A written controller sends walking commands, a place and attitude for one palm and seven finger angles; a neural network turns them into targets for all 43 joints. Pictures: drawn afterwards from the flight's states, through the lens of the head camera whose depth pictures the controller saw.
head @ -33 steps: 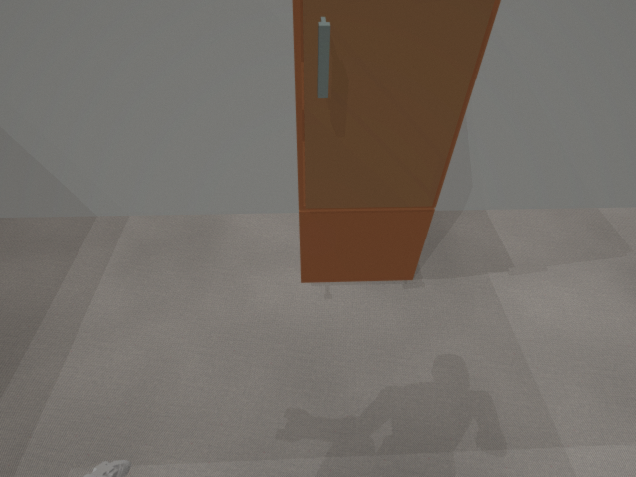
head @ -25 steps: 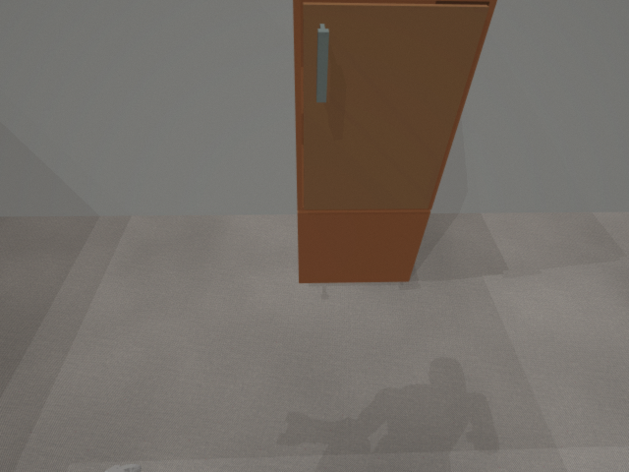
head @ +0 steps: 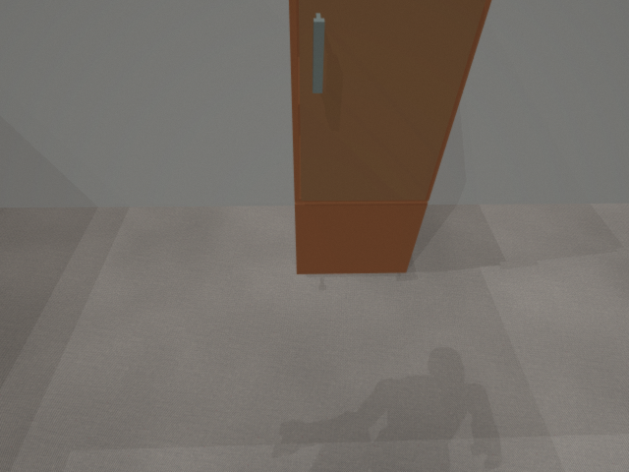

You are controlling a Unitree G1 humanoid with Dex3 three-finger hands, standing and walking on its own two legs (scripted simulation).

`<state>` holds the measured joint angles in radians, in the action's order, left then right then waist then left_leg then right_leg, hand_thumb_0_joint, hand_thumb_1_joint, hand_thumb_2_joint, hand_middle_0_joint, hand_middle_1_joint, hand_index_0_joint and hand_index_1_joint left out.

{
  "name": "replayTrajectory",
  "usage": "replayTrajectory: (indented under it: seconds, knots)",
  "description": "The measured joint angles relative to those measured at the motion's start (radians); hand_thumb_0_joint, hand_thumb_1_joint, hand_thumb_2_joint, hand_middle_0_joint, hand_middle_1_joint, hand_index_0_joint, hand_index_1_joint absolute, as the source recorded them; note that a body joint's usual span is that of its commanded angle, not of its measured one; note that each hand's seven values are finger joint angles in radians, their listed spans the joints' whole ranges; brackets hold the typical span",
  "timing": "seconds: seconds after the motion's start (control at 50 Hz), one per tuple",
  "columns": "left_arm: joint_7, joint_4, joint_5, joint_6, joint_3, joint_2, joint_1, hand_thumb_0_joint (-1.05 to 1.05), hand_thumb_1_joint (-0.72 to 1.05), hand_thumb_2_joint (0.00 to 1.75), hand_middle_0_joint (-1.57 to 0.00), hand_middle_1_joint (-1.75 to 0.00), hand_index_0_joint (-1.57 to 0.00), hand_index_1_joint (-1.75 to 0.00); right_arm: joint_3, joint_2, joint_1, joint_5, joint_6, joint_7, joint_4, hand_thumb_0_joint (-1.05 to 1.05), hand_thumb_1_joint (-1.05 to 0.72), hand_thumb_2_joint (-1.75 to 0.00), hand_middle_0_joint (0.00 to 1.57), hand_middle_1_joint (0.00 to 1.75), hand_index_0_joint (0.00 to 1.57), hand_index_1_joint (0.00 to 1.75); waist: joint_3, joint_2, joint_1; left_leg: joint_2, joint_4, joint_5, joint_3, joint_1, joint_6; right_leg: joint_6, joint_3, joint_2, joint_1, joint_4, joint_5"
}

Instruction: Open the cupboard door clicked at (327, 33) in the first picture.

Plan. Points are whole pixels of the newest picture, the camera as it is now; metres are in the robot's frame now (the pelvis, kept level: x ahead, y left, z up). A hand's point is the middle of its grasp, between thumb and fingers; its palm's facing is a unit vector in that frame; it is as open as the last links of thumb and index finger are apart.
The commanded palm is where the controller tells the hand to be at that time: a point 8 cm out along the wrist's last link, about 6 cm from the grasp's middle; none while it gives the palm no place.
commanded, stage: stand and wait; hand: left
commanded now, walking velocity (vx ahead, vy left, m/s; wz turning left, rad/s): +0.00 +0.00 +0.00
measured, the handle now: (317, 53) +0.95 +0.05 +0.13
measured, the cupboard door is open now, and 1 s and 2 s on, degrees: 0 0 0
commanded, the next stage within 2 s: look at it before walking up in 0.16 s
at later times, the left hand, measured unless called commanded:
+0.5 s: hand out of the picture +0.08 +0.24 -0.16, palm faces -0.04 -0.95 -0.32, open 7.4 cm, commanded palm none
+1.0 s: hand out of the picture +0.09 +0.24 -0.15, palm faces -0.04 -0.94 -0.34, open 7.4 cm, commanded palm none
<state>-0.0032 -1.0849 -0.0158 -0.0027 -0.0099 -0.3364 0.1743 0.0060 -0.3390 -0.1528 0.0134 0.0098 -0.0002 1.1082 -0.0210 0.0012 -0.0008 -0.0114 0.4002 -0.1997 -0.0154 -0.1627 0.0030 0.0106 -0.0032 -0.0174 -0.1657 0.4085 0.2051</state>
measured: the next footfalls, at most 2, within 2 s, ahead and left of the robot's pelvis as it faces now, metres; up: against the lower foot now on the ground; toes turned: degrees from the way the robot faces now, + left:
left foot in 1.90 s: +0.06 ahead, +0.10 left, +0.00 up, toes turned -33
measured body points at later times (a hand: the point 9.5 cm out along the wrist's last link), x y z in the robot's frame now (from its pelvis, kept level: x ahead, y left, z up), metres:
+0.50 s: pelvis +0.01 +0.00 +0.00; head +0.01 +0.00 +0.45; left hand +0.08 +0.29 -0.13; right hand +0.08 -0.30 -0.13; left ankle +0.01 +0.12 -0.74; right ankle +0.01 -0.13 -0.74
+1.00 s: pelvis +0.02 +0.00 +0.00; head +0.02 +0.00 +0.45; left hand +0.09 +0.29 -0.13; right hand +0.10 -0.30 -0.13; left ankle +0.01 +0.12 -0.74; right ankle +0.01 -0.13 -0.74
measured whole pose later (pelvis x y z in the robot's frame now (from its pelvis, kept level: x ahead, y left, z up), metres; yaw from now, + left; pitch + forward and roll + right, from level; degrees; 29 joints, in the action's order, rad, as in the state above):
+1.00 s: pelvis +0.02 +0.00 +0.00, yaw -2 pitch -2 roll +0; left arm 0.00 -1.07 -0.02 0.01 0.00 -0.33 0.16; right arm 0.00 -0.33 -0.11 0.01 0.01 -0.01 1.10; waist -0.02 0.00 0.01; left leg 0.00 0.37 -0.21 0.01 -0.13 0.00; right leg 0.01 0.03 -0.01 -0.15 0.39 0.21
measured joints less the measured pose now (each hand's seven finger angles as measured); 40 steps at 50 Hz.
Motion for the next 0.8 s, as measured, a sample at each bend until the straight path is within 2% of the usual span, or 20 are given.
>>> replayTrajectory:
  seconds: [0.8]
  knots:
    - [0.000,-0.004,-0.001,-0.006,-0.001,-0.001,-0.024,0.00,0.90,0.90,-0.20,-0.30,-0.20,-0.30,0.005,0.003,0.035,-0.002,0.008,-0.001,0.006,0.01,-0.90,-0.90,0.20,0.30,0.21,0.30,-0.003,0.004,0.002,0.004,-0.042,0.001,0.006,0.029,-0.002,-0.001,0.006,0.004,0.026,-0.040,-0.003]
